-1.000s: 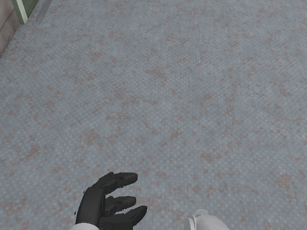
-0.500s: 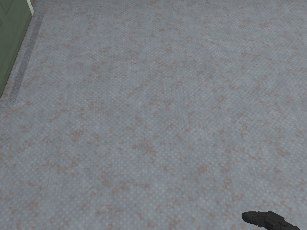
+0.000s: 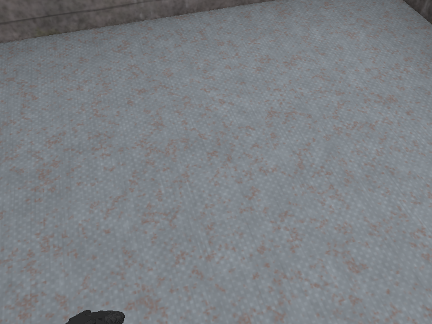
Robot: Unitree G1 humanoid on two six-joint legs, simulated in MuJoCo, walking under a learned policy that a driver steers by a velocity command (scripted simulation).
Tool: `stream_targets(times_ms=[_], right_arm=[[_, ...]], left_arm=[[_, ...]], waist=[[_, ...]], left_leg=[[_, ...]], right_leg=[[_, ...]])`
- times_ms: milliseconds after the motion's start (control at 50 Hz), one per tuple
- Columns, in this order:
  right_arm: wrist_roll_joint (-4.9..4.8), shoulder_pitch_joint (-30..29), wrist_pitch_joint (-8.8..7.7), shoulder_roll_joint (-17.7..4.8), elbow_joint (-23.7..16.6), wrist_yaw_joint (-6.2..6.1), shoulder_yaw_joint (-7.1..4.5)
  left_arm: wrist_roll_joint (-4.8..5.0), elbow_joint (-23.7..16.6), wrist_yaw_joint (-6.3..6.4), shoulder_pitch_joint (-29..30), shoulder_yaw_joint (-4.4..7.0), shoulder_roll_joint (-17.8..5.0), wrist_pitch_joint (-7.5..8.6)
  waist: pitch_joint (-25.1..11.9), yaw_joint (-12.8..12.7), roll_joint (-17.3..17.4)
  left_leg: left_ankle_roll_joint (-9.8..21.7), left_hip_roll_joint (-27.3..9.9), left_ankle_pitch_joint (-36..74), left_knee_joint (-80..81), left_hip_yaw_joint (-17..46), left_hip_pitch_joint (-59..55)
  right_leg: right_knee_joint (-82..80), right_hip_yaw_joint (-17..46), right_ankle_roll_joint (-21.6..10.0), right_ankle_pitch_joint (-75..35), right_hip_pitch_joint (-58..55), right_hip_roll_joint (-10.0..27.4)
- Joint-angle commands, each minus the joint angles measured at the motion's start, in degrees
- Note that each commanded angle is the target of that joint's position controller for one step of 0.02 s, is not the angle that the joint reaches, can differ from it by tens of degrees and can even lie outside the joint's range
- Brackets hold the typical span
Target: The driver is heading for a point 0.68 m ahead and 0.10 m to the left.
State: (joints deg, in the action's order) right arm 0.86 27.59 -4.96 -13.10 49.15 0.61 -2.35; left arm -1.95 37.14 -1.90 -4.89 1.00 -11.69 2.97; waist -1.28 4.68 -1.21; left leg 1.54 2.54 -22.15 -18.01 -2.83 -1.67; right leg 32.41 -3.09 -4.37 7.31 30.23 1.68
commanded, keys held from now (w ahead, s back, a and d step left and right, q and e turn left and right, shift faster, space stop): w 0.14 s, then w+q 0.56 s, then w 0.08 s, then w+e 0.04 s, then no key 0.18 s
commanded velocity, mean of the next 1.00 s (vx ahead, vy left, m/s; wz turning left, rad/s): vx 0.47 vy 0.00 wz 0.27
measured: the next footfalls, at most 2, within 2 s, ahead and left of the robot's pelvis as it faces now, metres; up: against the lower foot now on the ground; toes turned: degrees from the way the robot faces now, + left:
right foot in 0.02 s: +0.17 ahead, -0.10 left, +0.00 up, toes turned -3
left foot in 0.56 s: +0.45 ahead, +0.13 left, +0.00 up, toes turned +15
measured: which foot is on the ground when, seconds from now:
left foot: down 0.00-0.04, up 0.06-0.54, down 0.56-1.00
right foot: up 0.00-0.00, down 0.02-0.58, up 0.60-1.00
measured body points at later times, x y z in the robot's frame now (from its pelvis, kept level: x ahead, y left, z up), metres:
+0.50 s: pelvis +0.26 +0.01 +0.00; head +0.29 +0.02 +0.45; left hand +0.21 +0.26 -0.14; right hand +0.48 -0.19 -0.10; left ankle +0.40 +0.13 -0.70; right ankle +0.13 -0.10 -0.73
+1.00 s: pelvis +0.53 +0.08 +0.01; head +0.56 +0.10 +0.46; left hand +0.61 +0.36 -0.10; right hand +0.63 -0.16 -0.12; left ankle +0.41 +0.12 -0.73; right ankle +0.73 +0.02 -0.70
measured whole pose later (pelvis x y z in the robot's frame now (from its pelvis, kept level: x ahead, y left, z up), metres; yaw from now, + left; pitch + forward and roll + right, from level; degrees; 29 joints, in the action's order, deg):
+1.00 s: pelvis +0.53 +0.08 +0.01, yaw +20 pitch +1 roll +2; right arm 0.5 22.9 -3.4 -13.6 48.6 -0.1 -2.3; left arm -1.7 42.7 -1.0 -7.9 1.3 -13.4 2.2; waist 2.0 3.1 -2.4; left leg 5.8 7.9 -17.4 -15.9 3.6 -1.1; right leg 36.3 -1.2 -0.9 0.2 34.4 3.5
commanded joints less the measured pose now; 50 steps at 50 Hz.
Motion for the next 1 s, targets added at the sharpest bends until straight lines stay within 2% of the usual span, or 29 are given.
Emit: stream_targets(times_ms=[20, 40, 60, 80, 100, 120, 140, 180, 240, 260, 320, 360, 400, 460, 500, 540, 560, 580, 600, 620, 640, 660, 680, 720, 760, 820, 880, 960, 1000], right_arm=[[0.2, -1.02, 0.0, -8.38, -3.0, -0.59, -1.8], [-0.74, 0.51, -0.15, -3.48, -6.12, -0.5, -0.47], [-0.67, 3.37, -0.12, -5.0, -6.27, -0.33, -1.08], [0.86, -1.67, 0.41, -7.63, -6.64, -0.42, -1.79], [1.05, -6.57, 0.3, -6.66, -7.73, -0.07, -1.51], [0.79, -7.53, 0.38, -5.21, -7.97, 0.17, -1.14], [1.31, -6.91, 1.08, -4.85, -7.85, 0.38, -1.02], [1.45, -4.38, 2.56, -3.82, -6.32, 0.96, -0.75], [1.11, -9.35, 3.34, -3.74, -7.57, 1.39, -1.03], [0.97, -10.93, 3.41, -3.34, -7.79, 1.61, -0.88], [0.85, -16.53, 3.25, -2.87, -8.98, 1.93, -0.61], [1.1, -20.37, 3.2, -2.91, -9.94, 2.11, -0.68], [1.08, -23.76, 2.99, -2.31, -11.55, 2.32, -0.36], [1.18, -25.8, 2.97, -2.37, -13.05, 2.73, -0.32], [1.35, -24.51, 3.34, -3.37, -12.78, 2.85, -0.84], [1.74, -15.44, 2.95, -4.92, -11.09, 2.3, -1.9], [2.38, -5.78, 2.41, -7.41, -8.15, 1.65, -3.12], [2.73, 0.55, 2.36, -14.34, -7.7, 0.62, -5.15], [0.32, -1.64, 2.76, -16.66, -8.61, 0.37, -5.63], [-0.38, -2.46, 3.28, -15.51, -7.91, -0.07, -5.5], [-0.44, -4.78, 3.37, -12.89, -7.27, -0.59, -4.78], [-0.35, -7.12, 3.33, -10.49, -7.18, -0.64, -4.01], [-0.71, -9.22, 3.11, -8.94, -7.32, -0.65, -3.43], [-0.81, -10.42, 2.13, -7.75, -7.87, -0.28, -2.84], [-0.7, -8.92, 1.43, -8.69, -6.89, -0.09, -2.95], [-0.77, -5.61, 0.95, -8.48, -5.21, 0.06, -2.65], [-0.85, -3.01, 0.67, -8.33, -3.78, -0.1, -2.26], [-0.38, -1.61, 1.09, -8.21, -2.39, -0.88, -1.7], [-0.07, -2.88, 1.23, -8.65, -2.05, -1.42, -1.66]], left_arm=[[-1.87, 1.1, 1.59, -16.87, 3.58, -8.45, 1.95], [-2.82, 0.87, 2.39, -24.14, 4.56, -14.03, 2.43], [-0.56, 1.18, 2.52, -23.79, 5.16, -15.82, 1.43], [0.54, 0.5, 2.59, -19.37, 4.43, -11.98, 0.65], [1.25, 0.92, 2.68, -16.19, 3.41, -8.82, 0.8], [1.24, 1.64, 2.53, -14.5, 2.86, -7.21, 1.04], [1.49, 2.46, 2.51, -14.02, 2.53, -6.31, 1.45], [1.2, 3.44, 2.45, -14.21, 2.33, -5.72, 2.49], [1.04, 5.31, 2.26, -15.56, 2.49, -6.82, 3.33], [0.69, 5.56, 2.07, -16.06, 2.56, -7.11, 3.35], [0.8, 6.7, 1.81, -17.82, 2.96, -7.84, 3.28], [1.34, 7.71, 2.16, -18.4, 2.95, -7.99, 3.48], [1.25, 9.21, 2.75, -20.13, 3.06, -8.37, 3.53], [0.61, 11.11, 2.71, -22.35, 3.18, -8.57, 2.84], [0.61, 11.15, 3.02, -21.2, 3.61, -11.08, 2.19], [0.4, 11.54, 3.54, -21.31, 3.87, -12.43, 1.26], [0.46, 11.0, 3.74, -20.86, 3.64, -12.29, 1.01], [1.74, 7.37, 3.17, -21.62, 2.51, -8.19, 1.31], [1.19, 4.5, 2.41, -18.97, 2.75, -8.22, 1.8], [0.55, 3.07, 2.06, -12.56, 2.89, -9.25, 2.02], [1.12, 2.43, 1.8, -10.95, 2.24, -8.19, 2.74], [0.88, 2.82, 1.8, -11.43, 2.16, -7.83, 2.86], [-0.12, 2.85, 1.78, -12.24, 2.16, -7.81, 1.99], [-1.07, 3.84, 1.43, -15.11, 2.06, -7.36, -0.21], [-0.91, 3.71, 1.06, -13.96, 1.91, -6.71, -1.15], [-0.53, 2.43, 0.77, -7.53, 1.7, -6.3, -1.19], [-0.05, 1.63, 0.75, -2.92, 1.38, -5.54, -0.78], [0.47, 1.49, 0.99, -0.13, 1.09, -5.16, 0.05], [0.2, 2.39, 1.27, -2.67, 1.48, -6.28, 0.54]], waist=[[-7.17, -10.62, 1.76], [-15.55, -11.88, -7.76], [-19.2, -10.42, -17.53], [-10.58, -9.49, -8.03], [-3.95, -8.68, -3.56], [-0.85, -6.48, -1.86], [0.43, -4.73, -2.71], [0.13, -3.32, -3.36], [2.95, -3.46, -2.57], [3.25, -3.68, -2.74], [4.81, -5.11, -1.61], [6.15, -5.97, -0.53], [7.08, -7.09, -0.98], [6.63, -7.68, -2.19], [5.27, -6.71, -3.19], [-0.81, -2.64, -3.95], [-6.38, 1.77, -1.63], [-14.15, 3.11, 8.46], [-18.25, 1.1, 14.44], [-12.06, 2.06, 6.48], [-5.41, 0.17, 3.78], [-1.46, -2.64, 0.76], [0.4, -4.95, 0.99], [-0.6, -6.75, 2.54], [0.28, -6.83, 2.94], [3.14, -4.68, 3.97], [3.64, -2.91, 4.09], [2.75, -1.35, 5.26], [2.61, -2.81, 5.9]], left_leg=[[4.72, -9.99, 41.36, -21.66, 2.46, 11.11], [2.98, -4.75, 17.49, -41.04, -1.31, 24.95], [2.24, 2.43, -8.62, -54.17, 1.25, 38.25], [2.54, -1.72, -4.71, -57.51, 4.62, 44.52], [2.49, -3.91, 0.35, -55.65, 4.5, 44.74], [2.17, -5.97, 3.48, -51.2, 4.56, 41.71], [1.42, -7.02, 4.35, -48.14, 4.62, 38.69], [0.45, -6.54, 5.54, -46.95, 4.43, 35.3], [-0.48, -6.37, 11.46, -42.28, 6.45, 39.67], [-0.71, -6.64, 13.75, -39.67, 6.55, 40.65], [-0.28, -7.11, 20.07, -32.7, 5.47, 41.36], [0.09, -6.75, 23.28, -27.61, 4.26, 41.11], [1.27, -7.11, 23.88, -23.48, 2.09, 40.84], [3.72, -5.57, 19.21, -19.02, -1.54, 39.45], [5.75, -2.03, 12.34, -17.36, -4.46, 34.51], [8.56, 2.55, 8.33, -14.76, -6.02, 22.59], [10.86, 2.04, 9.02, -12.27, -2.42, 8.67], [17.26, -13.4, 1.01, -10.13, 21.1, -9.45], [23.47, -23.53, 8.61, 0.24, 49.06, -15.93], [21.52, -20.86, 10.66, 0.49, 40.67, -13.59], [19.43, -19.54, 15.23, 0.97, 32.9, -5.44], [16.46, -16.36, 19.93, 2.08, 27.67, 1.94], [14.92, -13.56, 23.64, 3.04, 23.7, 7.45], [14.61, -11.02, 27.59, 4.48, 19.63, 11.59], [14.5, -9.85, 28.29, 6.54, 17.05, 13.26], [12.48, -9.08, 28.88, 8.97, 14.24, 11.36], [9.59, -8.44, 47.41, 5.47, 10.65, 7.96], [7.44, -8.45, 53.14, 1.19, 9.42, 4.42], [6.84, -9.72, 55.06, -2.33, 10.94, 2.95]], right_leg=[[-2.94, 2.54, -4.39, 3.4, -27.03, 0.37], [-5.97, 24.23, -8.51, 10.54, -40.8, 17.22], [-15.64, 47.02, -14.46, 10.36, -46.11, 23.77], [-15.67, 39.48, -13.11, 12.97, -41.22, 20.54], [-16.61, 30.88, -11.65, 10.56, -33.31, 17.91], [-18.89, 24.78, -9.32, 7.07, -26.83, 14.8], [-20.34, 20.6, -7.9, 3.36, -22.59, 12.51], [-22.26, 14.91, -7.34, -2.55, -19.45, 11.19], [-25.67, 8.97, -7.17, -3.12, -19.18, 10.92], [-26.09, 7.25, -6.99, -3.3, -19.87, 10.64], [-26.43, 2.8, -6.12, -7.49, -21.66, 10.91], [-26.66, 0.23, -5.47, -8.98, -23.35, 10.88], [-26.22, -1.75, -4.7, -11.78, -26.51, 11.79], [-21.32, -4.61, -3.95, -21.52, -33.08, 12.59], [-14.69, -6.95, -2.99, -37.14, -35.29, 12.38], [1.07, -9.1, -1.77, -48.53, -34.9, 12.39], [14.62, -10.11, -0.39, -41.12, -27.47, 11.09], [35.85, -11.06, 2.24, -16.46, -8.11, 6.37], [50.1, -1.97, 4.15, 23.22, 7.16, -4.83], [50.82, 5.47, 3.38, 18.23, 13.74, -0.78], [46.71, 5.11, 3.2, 13.38, 13.63, 1.71], [40.69, 4.98, 3.22, 11.48, 10.33, 3.58], [37.37, 5.13, 3.92, 11.54, 6.99, 4.47], [34.37, 4.36, 5.06, 11.14, 2.94, 4.61], [30.27, 3.32, 5.8, 7.81, 3.77, 4.8], [20.9, 2.44, 6.06, -0.67, 7.29, 5.75], [12.61, 1.24, 5.34, -6.33, 5.9, 4.01], [4.55, 0.05, 3.5, -9.4, 0.67, 0.35], [1.41, 0.9, 1.91, -6.48, -3.27, -1.01]])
